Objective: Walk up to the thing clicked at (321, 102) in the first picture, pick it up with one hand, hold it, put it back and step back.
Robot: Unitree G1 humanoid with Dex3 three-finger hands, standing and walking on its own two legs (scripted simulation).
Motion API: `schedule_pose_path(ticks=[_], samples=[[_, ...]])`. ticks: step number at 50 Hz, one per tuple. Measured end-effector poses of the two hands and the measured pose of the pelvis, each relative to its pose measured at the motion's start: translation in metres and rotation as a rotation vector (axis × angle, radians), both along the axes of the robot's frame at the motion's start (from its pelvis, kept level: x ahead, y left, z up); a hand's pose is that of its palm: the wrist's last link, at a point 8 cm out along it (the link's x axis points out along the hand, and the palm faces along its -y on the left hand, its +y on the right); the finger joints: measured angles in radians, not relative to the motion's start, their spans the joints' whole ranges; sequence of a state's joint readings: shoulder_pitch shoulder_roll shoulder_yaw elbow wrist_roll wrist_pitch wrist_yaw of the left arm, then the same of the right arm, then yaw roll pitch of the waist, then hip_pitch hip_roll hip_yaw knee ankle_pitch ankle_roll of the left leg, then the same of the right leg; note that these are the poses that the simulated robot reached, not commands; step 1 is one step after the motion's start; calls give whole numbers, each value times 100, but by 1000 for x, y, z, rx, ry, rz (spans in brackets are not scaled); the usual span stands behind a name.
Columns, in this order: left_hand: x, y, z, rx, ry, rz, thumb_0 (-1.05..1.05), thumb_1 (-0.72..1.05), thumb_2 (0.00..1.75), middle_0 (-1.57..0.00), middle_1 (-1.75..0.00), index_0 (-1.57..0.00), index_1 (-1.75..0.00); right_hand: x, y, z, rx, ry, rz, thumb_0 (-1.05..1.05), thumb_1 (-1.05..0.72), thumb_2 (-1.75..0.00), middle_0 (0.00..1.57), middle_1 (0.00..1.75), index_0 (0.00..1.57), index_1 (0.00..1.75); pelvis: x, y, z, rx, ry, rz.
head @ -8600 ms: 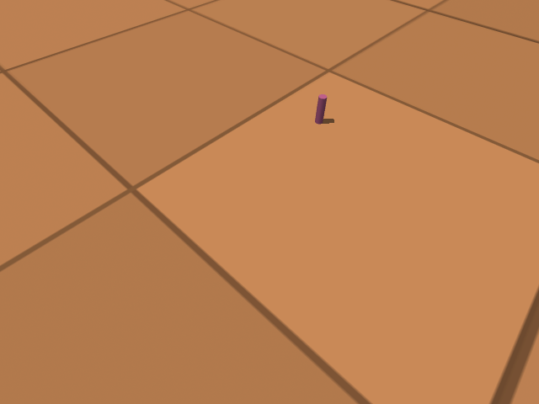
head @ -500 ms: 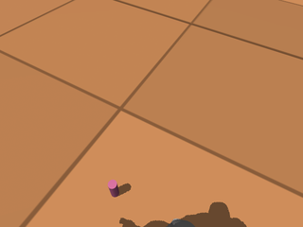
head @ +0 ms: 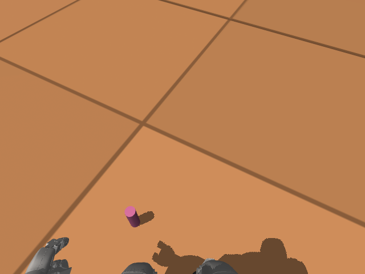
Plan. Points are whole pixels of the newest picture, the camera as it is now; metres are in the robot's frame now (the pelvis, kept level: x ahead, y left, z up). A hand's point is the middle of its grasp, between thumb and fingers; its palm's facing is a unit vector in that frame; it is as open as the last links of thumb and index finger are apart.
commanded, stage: walk up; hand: left
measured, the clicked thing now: (132, 217) +0.42 +0.23 -0.66
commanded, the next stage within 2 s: none
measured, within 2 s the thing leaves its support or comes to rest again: neither
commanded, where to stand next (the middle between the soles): +0.07 +0.02 m, yaw -2 degrees
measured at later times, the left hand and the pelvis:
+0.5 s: hand out of the picture +0.02 +0.28 -0.13, palm faces -0.04 -0.90 -0.43, open 7.4 cm; pelvis -0.05 +0.01 +0.01, yaw -2 degrees
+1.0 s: hand out of the picture +0.03 +0.28 -0.14, palm faces -0.10 -0.91 -0.39, open 7.4 cm; pelvis -0.06 +0.01 +0.01, yaw -5 degrees
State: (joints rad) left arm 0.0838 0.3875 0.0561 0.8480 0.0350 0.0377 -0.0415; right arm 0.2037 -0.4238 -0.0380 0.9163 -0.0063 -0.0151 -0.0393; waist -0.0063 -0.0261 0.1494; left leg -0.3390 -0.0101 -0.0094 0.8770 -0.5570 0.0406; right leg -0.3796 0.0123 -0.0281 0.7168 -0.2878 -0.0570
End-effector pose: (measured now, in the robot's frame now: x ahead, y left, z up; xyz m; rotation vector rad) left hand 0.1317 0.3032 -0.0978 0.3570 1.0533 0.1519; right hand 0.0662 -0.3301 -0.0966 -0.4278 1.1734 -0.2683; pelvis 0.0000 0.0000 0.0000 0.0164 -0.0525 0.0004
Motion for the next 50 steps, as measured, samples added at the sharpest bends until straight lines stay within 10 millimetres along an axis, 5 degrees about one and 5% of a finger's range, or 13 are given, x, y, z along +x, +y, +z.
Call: schedule_pose_path(ticks=[12, 21, 27, 32, 37, 45, 50], samples=[[-65, 13, -2, -18, 105, 80, 1, 90, 90, -21, -30, -20, -30, -47, 25, 4, 53, 96, -13, 1, -90, -90, 20, 30, 20, 30, -17, 14, 13, -30, 5, 10], [-104, 18, -1, 69, 130, 77, 1, 91, 90, -21, -30, -20, -30, -27, 31, -17, 109, 19, 4, 1, -90, -90, 20, 30, 21, 30, -46, 6, 4, -55, -8, -21], [-127, 24, 9, 81, 121, 54, 1, 90, 90, -21, -30, -20, -30, -21, 43, -12, 140, -44, 16, 1, -91, -90, 20, 30, 20, 30, -56, 19, 9, -29, -9, -26], [-128, 44, 4, 57, 100, 56, 1, 90, 90, -21, -30, -20, -30, -38, 56, -6, 117, -61, 11, 1, -91, -90, 20, 30, 20, 30, -64, 37, 6, 5, -15, -28], [-121, 53, 0, 27, 105, 44, 1, 90, 90, -21, -30, -20, -30, -77, 60, 7, 83, -53, -34, 1, -90, -90, 20, 30, 21, 30, -64, 40, 12, 1, -19, -50], [-111, 44, -1, 30, 156, -4, 1, 91, 90, -21, -30, -20, -30, -124, 21, 15, 25, 18, -115, 1, -90, -90, 21, 30, 21, 30, -61, 22, 12, -5, -10, -93], [-109, 21, 0, 47, 141, -5, 1, 91, 90, -21, -30, -20, -30, -128, 0, -1, 28, 89, -140, 1, -90, -90, 20, 30, 20, 30, -56, 9, 6, -33, -13, -84]])
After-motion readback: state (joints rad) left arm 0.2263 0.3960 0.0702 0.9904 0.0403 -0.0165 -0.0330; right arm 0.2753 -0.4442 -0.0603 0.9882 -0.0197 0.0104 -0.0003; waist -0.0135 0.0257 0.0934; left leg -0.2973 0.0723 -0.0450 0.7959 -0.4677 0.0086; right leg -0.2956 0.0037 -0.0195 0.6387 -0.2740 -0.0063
